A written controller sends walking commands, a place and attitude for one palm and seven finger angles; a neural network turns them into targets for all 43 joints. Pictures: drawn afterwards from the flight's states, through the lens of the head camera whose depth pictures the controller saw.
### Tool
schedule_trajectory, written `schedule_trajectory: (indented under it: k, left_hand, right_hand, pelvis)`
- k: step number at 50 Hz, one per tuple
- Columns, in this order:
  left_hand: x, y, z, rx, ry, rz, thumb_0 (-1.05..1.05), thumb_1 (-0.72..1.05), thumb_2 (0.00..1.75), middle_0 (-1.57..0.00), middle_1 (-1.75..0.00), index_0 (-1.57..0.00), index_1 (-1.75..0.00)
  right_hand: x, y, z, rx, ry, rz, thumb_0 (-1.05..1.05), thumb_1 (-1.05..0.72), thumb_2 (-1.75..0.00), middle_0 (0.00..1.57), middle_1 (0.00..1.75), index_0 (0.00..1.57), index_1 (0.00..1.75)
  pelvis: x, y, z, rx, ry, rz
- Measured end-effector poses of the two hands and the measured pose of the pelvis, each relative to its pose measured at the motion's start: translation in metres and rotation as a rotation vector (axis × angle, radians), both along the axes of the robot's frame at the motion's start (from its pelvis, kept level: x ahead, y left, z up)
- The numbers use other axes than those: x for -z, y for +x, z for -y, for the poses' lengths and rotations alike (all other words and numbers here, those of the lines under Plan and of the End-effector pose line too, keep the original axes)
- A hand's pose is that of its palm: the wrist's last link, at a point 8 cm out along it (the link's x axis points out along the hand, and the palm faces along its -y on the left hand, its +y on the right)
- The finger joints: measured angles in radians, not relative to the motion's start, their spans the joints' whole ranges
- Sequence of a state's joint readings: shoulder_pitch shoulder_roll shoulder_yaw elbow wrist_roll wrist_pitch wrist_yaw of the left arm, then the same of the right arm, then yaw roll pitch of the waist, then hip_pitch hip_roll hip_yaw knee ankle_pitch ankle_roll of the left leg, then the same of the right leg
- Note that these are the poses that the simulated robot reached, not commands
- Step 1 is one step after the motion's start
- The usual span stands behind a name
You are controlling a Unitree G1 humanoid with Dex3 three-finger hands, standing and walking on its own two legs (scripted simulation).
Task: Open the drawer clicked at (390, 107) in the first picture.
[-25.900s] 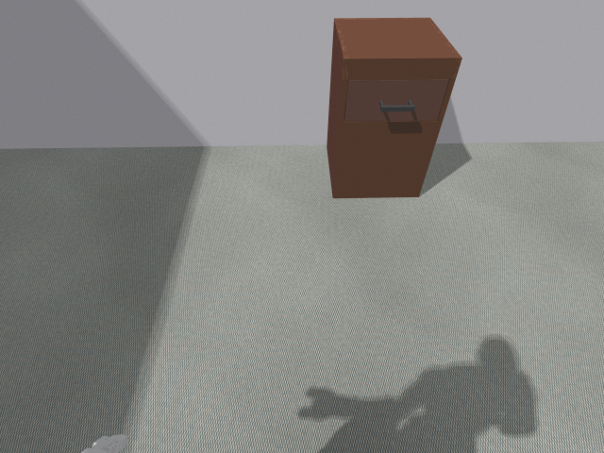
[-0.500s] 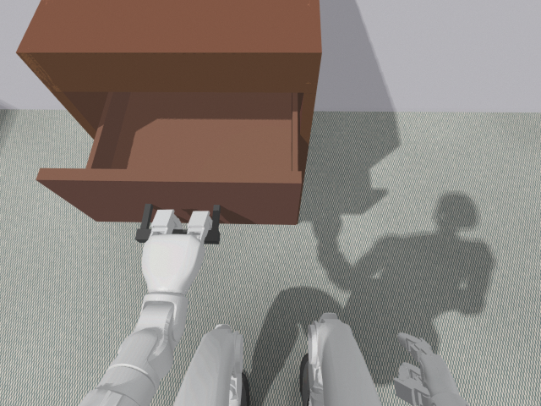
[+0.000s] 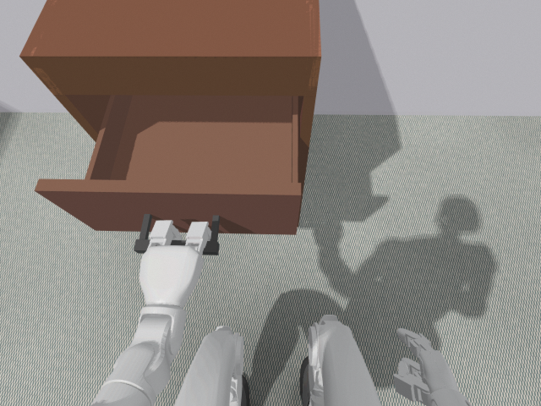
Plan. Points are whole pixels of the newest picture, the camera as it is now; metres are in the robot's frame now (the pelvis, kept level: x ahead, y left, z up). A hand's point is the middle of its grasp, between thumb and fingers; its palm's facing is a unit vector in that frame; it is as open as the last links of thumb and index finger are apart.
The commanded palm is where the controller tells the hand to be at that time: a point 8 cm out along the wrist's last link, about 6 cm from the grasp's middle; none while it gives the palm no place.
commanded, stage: pull the drawer open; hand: left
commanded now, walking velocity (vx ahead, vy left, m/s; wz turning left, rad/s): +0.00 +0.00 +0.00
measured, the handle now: (179, 234) +0.38 +0.16 -0.07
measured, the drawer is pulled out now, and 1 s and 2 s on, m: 0.18 0.21 0.23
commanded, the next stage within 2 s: none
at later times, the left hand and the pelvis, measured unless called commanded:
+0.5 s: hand (184, 286) +0.30 +0.15 -0.09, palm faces -0.07 -0.10 -0.99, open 5.6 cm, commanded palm +0.25 +0.16 -0.05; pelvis +0.00 +0.00 +0.00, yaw +0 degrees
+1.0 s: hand (183, 298) +0.28 +0.15 -0.09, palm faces -0.07 -0.11 -0.99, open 5.6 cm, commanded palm +0.23 +0.16 -0.05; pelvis +0.00 -0.01 +0.00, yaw +1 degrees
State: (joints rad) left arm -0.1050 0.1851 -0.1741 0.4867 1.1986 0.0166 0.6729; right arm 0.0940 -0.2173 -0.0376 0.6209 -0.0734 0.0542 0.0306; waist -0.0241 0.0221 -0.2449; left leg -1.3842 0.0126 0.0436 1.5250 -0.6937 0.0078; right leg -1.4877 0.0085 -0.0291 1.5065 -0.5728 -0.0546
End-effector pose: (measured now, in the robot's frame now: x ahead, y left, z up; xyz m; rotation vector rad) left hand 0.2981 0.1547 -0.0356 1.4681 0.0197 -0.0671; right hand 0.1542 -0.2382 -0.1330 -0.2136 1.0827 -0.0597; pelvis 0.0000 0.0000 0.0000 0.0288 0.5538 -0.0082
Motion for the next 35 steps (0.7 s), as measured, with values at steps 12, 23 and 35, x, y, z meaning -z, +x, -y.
schedule_trajectory:
  k: [12, 23, 35]
  left_hand:
    - [-0.001, -0.008, 0.0, -0.003, -0.001, -0.009, 0.01, 0.77, 0.79, -0.28, -1.35, -0.39, -1.28]
    - [-0.001, -0.017, 0.0, -0.006, 0.0, -0.011, 0.01, 0.76, 0.8, -0.29, -1.35, -0.39, -1.28]
    - [-0.002, -0.026, 0.0, -0.013, 0.004, -0.025, 0.01, 0.76, 0.79, -0.29, -1.35, -0.39, -1.29]
  right_hand:
    - [0.0, 0.005, -0.001, -0.003, 0.011, 0.025, 0.01, -0.91, -0.9, 0.2, 0.3, 0.2, 0.3]
    - [0.001, 0.006, -0.001, -0.016, 0.008, 0.03, 0.01, -0.91, -0.9, 0.2, 0.3, 0.2, 0.3]
    - [0.0, 0.009, 0.0, -0.016, 0.013, 0.05, 0.01, -0.91, -0.9, 0.2, 0.3, 0.2, 0.3]
  pelvis:
    - [0.001, -0.001, 0.001, 0.002, 0.003, 0.004]
    - [0.001, -0.002, 0.003, 0.0, 0.006, 0.007]
    - [0.001, -0.003, 0.004, 0.002, 0.009, 0.009]
